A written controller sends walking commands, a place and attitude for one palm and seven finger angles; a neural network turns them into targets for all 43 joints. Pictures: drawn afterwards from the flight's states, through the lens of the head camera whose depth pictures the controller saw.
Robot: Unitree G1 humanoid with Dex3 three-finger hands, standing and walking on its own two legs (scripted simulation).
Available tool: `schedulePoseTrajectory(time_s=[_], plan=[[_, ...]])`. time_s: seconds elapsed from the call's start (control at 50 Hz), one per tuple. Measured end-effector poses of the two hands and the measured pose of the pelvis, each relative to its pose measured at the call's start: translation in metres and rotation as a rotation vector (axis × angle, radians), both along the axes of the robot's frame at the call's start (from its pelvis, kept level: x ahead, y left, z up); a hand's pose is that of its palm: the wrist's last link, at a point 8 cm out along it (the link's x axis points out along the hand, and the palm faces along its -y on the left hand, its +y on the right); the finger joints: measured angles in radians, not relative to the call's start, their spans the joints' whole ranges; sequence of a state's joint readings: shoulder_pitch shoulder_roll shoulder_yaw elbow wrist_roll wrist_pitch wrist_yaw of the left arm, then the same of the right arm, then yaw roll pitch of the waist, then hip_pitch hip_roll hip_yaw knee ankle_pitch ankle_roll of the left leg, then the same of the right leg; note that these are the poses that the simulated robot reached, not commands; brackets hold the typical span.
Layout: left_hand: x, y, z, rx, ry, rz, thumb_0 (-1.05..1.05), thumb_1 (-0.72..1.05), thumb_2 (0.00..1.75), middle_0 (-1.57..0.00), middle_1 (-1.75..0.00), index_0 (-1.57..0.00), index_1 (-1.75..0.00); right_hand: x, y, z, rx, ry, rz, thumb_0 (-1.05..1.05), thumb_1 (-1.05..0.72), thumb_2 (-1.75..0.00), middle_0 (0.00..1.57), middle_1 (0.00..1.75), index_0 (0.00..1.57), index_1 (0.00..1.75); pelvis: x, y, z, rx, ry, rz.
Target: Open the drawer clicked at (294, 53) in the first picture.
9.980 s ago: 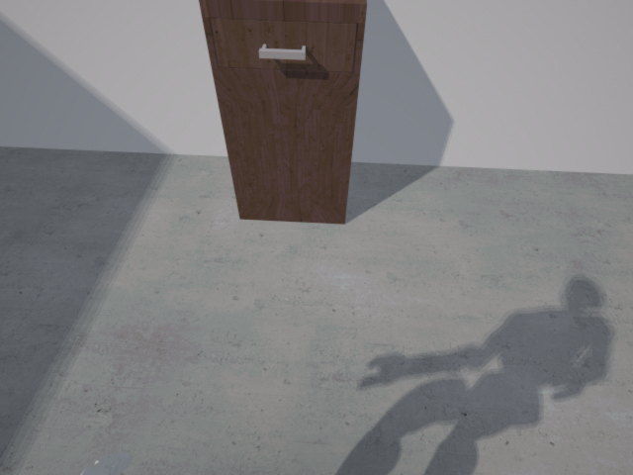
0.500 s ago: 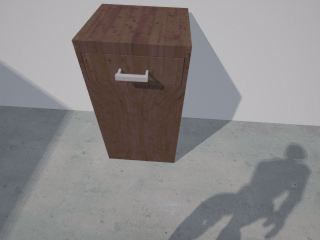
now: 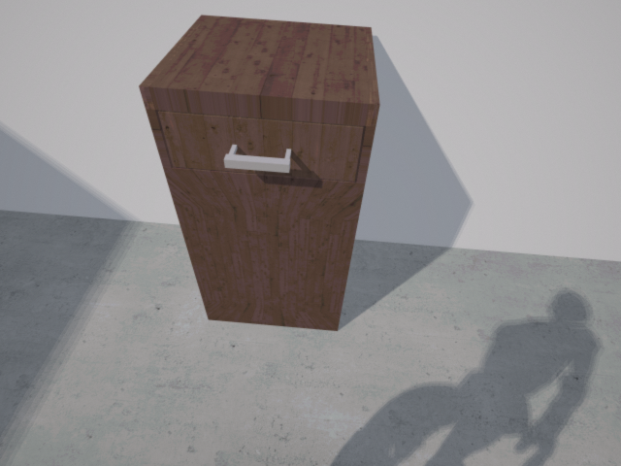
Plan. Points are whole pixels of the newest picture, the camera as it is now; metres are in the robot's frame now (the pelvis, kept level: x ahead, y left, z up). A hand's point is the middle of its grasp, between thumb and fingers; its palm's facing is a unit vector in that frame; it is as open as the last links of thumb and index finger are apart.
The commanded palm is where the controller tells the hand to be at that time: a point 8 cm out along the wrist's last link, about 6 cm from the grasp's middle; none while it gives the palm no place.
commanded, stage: shuffle to correct the standing spot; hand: left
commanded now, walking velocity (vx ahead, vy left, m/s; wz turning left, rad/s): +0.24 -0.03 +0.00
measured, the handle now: (259, 157) +0.71 +0.16 +0.00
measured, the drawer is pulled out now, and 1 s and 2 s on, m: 0.00 0.00 0.00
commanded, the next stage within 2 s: come to a stop and stand still in 0.52 s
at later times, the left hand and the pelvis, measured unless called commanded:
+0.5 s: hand (215, 404) +0.25 +0.17 -0.17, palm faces -0.06 -0.97 -0.22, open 7.3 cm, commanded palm none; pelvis +0.15 -0.02 -0.01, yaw -1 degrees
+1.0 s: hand (224, 405) +0.25 +0.16 -0.18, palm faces +0.08 -0.98 -0.20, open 7.3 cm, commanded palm none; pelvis +0.24 -0.02 +0.00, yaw +0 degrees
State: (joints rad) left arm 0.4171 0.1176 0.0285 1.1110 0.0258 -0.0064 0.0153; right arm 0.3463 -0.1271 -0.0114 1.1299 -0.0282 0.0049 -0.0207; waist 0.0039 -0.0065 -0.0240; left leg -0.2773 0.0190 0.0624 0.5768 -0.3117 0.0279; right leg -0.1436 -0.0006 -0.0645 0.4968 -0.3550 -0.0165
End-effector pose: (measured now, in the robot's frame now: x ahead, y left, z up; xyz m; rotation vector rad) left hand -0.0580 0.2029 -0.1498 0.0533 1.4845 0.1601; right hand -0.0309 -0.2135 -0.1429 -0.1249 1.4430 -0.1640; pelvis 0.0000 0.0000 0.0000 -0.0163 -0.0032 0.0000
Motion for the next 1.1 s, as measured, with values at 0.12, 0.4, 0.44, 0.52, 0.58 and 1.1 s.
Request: schedulePoseTrajectory(time_s=[0.12,0.4,0.44,0.52,0.58,1.1], plan=[[0.009,0.012,-0.011,-0.03,0.073,0.009,0.0,0.9,0.9,-0.2,-0.29,-0.2,-0.3,0.032,0.01,0.0,-0.032,-0.024,-0.01,0.0,-0.91,-0.9,0.2,0.3,0.19,0.3,0.034,0.015,-0.009,0.006,0.009,-0.015],[0.224,0.037,0.015,0.065,-0.17,-0.137,0.02,0.94,0.9,-0.2,-0.29,-0.2,-0.3,0.019,0.042,0.019,0.052,0.195,-0.114,0.0,-0.91,-0.9,0.2,0.3,0.2,0.3,0.107,0.005,0.007,0.015,0.022,-0.026],[0.258,0.031,0.017,0.076,-0.212,-0.16,0.02,0.94,0.9,-0.2,-0.29,-0.2,-0.3,0.023,0.038,0.016,0.067,0.23,-0.128,0.0,-0.91,-0.9,0.2,0.3,0.2,0.3,0.121,-0.002,0.004,0.02,0.019,-0.025],[0.318,0.009,0.012,0.095,-0.312,-0.181,0.01,0.92,0.9,-0.2,-0.29,-0.2,-0.3,0.044,0.018,-0.001,0.087,0.273,-0.141,0.0,-0.9,-0.9,0.21,0.3,0.2,0.3,0.156,-0.022,-0.012,0.033,0.007,-0.008],[0.336,-0.006,0.01,0.089,-0.354,-0.143,0.01,0.92,0.9,-0.2,-0.29,-0.2,-0.3,0.08,-0.006,-0.011,0.074,0.249,-0.111,0.0,-0.91,-0.9,0.21,0.3,0.2,0.3,0.173,-0.032,-0.015,0.013,-0.015,0.014],[0.295,0.0,0.013,0.115,-0.068,-0.028,0.0,0.91,0.9,-0.2,-0.29,-0.2,-0.3,0.364,-0.032,0.0,0.011,-0.253,0.093,0.0,-0.91,-0.9,0.2,0.3,0.2,0.3,0.232,-0.033,0.0,0.029,-0.001,-0.017]])
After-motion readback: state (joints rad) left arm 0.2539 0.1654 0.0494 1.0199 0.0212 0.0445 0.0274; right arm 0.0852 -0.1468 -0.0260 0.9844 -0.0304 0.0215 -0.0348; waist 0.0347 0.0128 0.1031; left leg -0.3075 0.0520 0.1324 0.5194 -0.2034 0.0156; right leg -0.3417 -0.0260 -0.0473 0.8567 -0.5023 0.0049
